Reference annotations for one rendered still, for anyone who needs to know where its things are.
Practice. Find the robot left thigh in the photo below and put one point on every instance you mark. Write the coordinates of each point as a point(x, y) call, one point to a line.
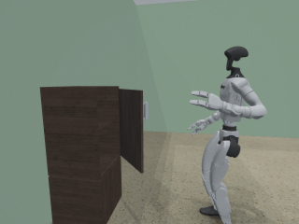
point(219, 164)

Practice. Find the cupboard door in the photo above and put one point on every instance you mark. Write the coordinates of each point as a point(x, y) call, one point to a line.
point(132, 127)

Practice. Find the handle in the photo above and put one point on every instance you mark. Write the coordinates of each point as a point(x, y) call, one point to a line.
point(146, 110)

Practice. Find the right robot forearm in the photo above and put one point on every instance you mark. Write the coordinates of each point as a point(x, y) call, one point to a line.
point(215, 117)

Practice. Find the robot right hand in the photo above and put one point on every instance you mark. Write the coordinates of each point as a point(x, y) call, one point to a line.
point(201, 126)

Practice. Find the robot left hand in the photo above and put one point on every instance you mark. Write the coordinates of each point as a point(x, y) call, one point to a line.
point(213, 101)

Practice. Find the left robot forearm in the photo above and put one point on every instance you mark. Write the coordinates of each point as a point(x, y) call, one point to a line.
point(247, 112)

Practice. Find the humanoid robot torso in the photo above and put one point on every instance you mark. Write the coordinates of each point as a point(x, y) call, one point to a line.
point(228, 95)

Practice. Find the robot left upper arm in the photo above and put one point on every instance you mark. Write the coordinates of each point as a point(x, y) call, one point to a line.
point(241, 85)

